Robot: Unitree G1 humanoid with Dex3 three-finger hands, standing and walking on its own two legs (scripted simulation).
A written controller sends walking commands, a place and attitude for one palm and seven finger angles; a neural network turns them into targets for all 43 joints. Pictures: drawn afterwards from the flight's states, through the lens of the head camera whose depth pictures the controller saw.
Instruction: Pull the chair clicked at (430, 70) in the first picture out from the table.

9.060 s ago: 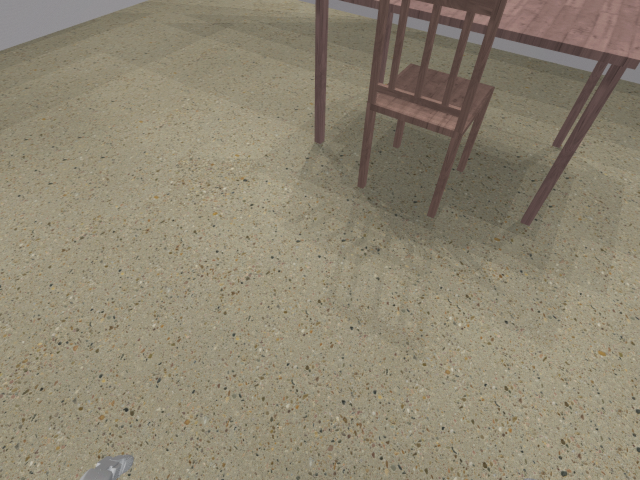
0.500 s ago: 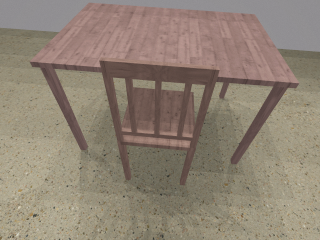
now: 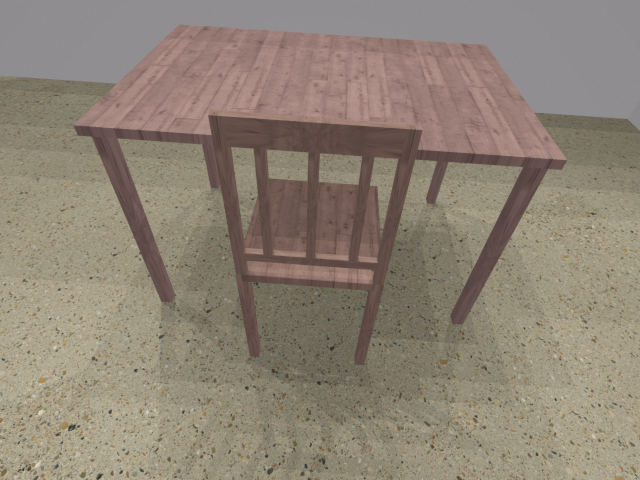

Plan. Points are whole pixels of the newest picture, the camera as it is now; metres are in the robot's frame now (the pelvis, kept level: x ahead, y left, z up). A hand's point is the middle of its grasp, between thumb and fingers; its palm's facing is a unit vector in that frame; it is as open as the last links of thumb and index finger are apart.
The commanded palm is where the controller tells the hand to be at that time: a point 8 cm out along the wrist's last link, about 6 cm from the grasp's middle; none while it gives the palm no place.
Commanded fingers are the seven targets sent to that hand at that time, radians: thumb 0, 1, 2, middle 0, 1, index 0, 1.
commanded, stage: look again from close up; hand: left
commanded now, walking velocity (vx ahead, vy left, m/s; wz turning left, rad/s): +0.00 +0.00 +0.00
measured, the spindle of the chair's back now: (312, 209) +0.69 +0.06 -0.09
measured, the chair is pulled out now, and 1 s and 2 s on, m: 0.00 0.00 0.00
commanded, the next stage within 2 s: shuffle to correct the standing spot in 1.26 s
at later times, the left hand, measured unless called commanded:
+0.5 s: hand out of the picture -0.03 +0.15 -0.17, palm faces +0.05 -0.98 -0.18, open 7.3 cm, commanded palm none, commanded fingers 0.00 0.90 0.90 -0.20 -0.30 -0.20 -0.30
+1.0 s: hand out of the picture +0.00 +0.16 -0.17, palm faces +0.05 -0.98 -0.19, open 7.3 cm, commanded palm none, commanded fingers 0.00 0.90 0.90 -0.20 -0.30 -0.20 -0.30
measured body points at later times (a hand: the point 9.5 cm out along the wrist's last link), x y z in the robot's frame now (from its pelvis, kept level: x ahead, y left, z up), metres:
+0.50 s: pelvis -0.02 +0.00 +0.00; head -0.01 -0.01 +0.45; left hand -0.03 +0.21 -0.15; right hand -0.06 -0.21 -0.16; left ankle -0.02 +0.11 -0.73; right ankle +0.03 -0.12 -0.73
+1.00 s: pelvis +0.00 +0.00 +0.00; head +0.02 -0.01 +0.45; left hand -0.01 +0.22 -0.15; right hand -0.02 -0.21 -0.16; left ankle -0.02 +0.11 -0.73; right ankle +0.03 -0.12 -0.73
